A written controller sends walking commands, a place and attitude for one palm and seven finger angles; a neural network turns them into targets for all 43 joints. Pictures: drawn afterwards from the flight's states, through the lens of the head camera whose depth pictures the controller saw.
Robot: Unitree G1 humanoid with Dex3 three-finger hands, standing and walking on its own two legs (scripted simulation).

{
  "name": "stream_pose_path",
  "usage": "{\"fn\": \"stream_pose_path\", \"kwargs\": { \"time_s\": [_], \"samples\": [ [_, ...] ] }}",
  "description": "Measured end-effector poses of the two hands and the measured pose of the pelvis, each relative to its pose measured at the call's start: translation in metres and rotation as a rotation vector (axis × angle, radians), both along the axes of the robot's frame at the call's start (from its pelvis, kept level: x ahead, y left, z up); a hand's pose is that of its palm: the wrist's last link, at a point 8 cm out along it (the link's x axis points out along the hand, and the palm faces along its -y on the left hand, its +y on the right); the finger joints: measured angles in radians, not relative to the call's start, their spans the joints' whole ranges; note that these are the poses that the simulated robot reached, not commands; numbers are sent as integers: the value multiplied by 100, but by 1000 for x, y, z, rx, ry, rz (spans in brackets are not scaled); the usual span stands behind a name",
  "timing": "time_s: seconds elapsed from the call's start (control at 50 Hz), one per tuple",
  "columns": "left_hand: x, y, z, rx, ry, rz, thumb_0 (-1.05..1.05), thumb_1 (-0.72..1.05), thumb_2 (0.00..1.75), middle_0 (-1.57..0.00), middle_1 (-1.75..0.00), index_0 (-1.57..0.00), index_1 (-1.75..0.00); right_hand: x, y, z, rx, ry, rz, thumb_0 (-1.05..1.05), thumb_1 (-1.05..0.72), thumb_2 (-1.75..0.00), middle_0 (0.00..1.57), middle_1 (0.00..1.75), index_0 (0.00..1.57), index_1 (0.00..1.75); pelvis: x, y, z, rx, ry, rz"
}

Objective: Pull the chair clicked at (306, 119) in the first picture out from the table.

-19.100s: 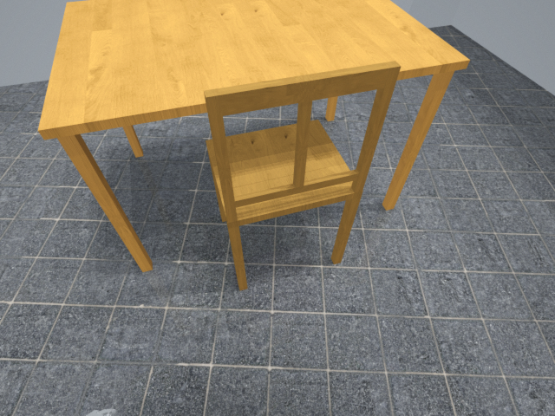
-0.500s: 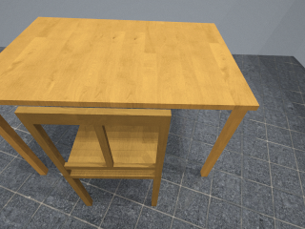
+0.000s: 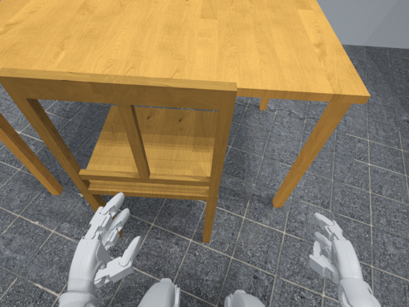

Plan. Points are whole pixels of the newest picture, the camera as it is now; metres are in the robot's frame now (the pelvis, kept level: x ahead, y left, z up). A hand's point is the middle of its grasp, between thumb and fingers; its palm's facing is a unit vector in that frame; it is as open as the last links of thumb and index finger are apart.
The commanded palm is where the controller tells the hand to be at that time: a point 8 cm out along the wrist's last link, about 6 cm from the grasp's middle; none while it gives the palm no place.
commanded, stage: raise the hand toward the chair's back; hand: left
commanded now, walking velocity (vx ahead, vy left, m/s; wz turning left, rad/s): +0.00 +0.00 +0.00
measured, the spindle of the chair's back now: (136, 144) +0.47 +0.20 +0.00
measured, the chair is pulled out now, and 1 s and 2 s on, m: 0.00 0.00 0.00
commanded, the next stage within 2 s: aim the fingers beside a spindle in 1.66 s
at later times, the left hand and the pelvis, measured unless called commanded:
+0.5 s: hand (107, 232) +0.24 +0.19 +0.04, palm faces +0.03 -1.00 -0.05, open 13.7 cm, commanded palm +0.20 +0.25 +0.04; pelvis +0.01 +0.00 +0.00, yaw +0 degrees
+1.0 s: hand (83, 226) +0.24 +0.23 +0.05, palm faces +0.02 -1.00 -0.05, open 16.8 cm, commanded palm +0.22 +0.29 +0.06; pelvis +0.01 +0.03 +0.01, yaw +1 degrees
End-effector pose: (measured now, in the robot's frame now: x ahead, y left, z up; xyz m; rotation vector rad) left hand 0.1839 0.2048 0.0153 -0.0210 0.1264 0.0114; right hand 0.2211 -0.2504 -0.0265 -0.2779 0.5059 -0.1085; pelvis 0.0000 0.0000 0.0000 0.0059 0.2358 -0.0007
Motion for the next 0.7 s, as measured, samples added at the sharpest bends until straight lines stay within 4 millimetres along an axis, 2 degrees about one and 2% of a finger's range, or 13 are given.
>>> {"fn": "stream_pose_path", "kwargs": {
  "time_s": [0.06, 0.12, 0.2, 0.28, 0.38, 0.48, 0.58, 0.7],
  "samples": [
    [-23, 19, 4, 50, -15, 109, 2, 52, 73, -17, -24, -17, -24, 8, 12, -10, 12, -1, 41, 1, -91, -90, 20, 30, 20, 30, -3, -7, -7, -15, 11, 17],
    [-27, 29, 20, 91, -120, 133, 2, 45, 70, -16, -23, -16, -23, 6, 25, -29, 34, 30, 85, 1, -91, -90, 20, 30, 20, 30, -7, -11, -12, -34, 24, 37],
    [-5, 21, 28, 87, -174, 14, 2, 35, 66, -14, -21, -14, -21, -13, 36, -55, 78, 105, 96, 1, -90, -90, 20, 30, 20, 30, -12, -14, -16, -46, 38, 47],
    [17, 14, 18, 50, -57, -73, 1, 26, 62, -13, -20, -14, -20, -42, 35, -68, 116, 195, 27, 1, -90, -90, 20, 30, 21, 30, -9, -13, -11, -40, 40, 37],
    [28, 24, 24, 51, -9, -1, 1, 14, 57, -13, -18, -13, -18, -73, 19, -67, 105, 270, -75, 1, -90, -90, 20, 30, 21, 30, -1, -9, 0, -28, 41, 18],
    [30, 34, 32, 76, -54, 22, 1, 3, 52, -11, -16, -12, -16, -85, 1, -61, 49, 301, -119, 2, -90, -90, 20, 30, 21, 30, 5, -2, 4, -27, 50, 14],
    [31, 38, 25, 65, -40, -11, 0, -9, 47, -10, -14, -10, -14, -76, -8, -53, 3, 280, -134, 2, -90, -90, 20, 30, 20, 30, 7, 6, 4, -33, 55, 13],
    [33, 48, 30, 63, -72, 8, 0, -23, 41, -9, -12, -9, -12, -51, 6, -41, -4, 214, -101, 2, -91, -90, 20, 30, 20, 30, 9, 14, 6, -42, 54, 16]
  ]
}}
